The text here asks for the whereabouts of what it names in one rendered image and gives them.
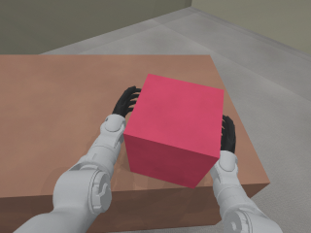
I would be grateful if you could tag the left robot forearm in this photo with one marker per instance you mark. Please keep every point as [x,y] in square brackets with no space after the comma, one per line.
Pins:
[105,150]

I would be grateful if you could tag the robot right upper arm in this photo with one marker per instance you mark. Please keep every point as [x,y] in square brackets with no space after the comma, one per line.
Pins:
[240,221]

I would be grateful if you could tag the robot left upper arm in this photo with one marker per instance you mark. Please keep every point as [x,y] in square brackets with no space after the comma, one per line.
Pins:
[79,197]

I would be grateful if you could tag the right robot hand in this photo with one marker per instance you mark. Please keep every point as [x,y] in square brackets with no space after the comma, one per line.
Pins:
[228,140]

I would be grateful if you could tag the right robot forearm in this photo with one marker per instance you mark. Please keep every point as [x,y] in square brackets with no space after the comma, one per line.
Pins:
[227,189]

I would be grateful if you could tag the pedestal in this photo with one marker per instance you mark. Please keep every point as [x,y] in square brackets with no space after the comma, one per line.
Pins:
[51,110]

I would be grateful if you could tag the left robot hand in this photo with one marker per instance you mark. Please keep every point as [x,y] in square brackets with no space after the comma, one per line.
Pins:
[124,102]

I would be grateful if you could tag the carton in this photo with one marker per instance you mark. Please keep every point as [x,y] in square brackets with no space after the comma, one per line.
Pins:
[174,132]

